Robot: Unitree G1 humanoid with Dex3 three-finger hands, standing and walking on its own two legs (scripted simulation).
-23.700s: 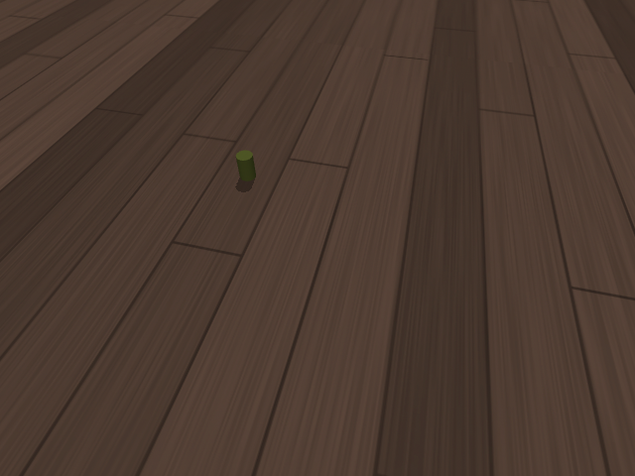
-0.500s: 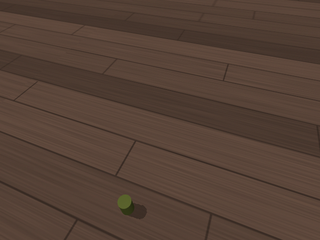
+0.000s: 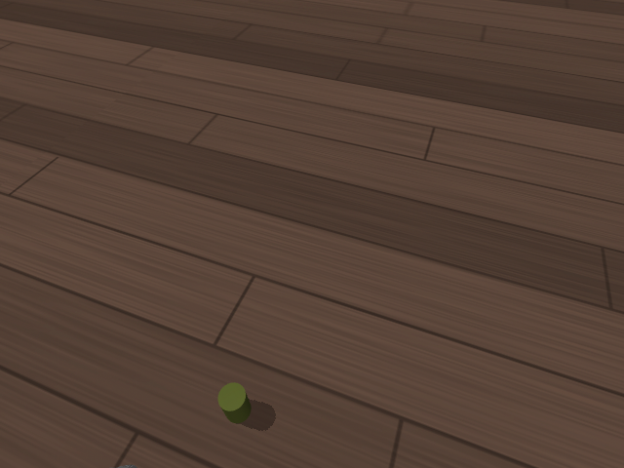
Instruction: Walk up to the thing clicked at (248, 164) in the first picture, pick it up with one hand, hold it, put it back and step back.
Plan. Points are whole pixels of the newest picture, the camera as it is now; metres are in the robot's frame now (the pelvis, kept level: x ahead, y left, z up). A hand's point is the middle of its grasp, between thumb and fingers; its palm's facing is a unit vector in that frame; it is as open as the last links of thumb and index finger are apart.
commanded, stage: walk up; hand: left
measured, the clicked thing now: (235, 403) +0.43 +0.25 -0.72
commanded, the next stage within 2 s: none
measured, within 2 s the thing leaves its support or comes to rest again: neither
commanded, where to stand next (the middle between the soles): +0.05 +0.02 m, yaw +0 degrees
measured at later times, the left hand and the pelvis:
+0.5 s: hand out of the picture +0.07 +0.28 -0.18, palm faces +0.01 -0.94 -0.34, open 7.3 cm; pelvis -0.05 +0.02 -0.02, yaw +2 degrees
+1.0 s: hand out of the picture +0.05 +0.28 -0.15, palm faces -0.06 -0.91 -0.41, open 7.3 cm; pelvis -0.05 +0.00 -0.02, yaw -1 degrees
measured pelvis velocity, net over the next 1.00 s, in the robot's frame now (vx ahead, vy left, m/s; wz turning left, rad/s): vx -0.05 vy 0.00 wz -0.02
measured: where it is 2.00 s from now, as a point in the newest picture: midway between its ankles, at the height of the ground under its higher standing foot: outside the picture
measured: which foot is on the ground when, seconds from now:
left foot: down 0.00-0.98, up 1.00-1.00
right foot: down 0.00-0.56, up 0.58-0.94, down 0.96-1.00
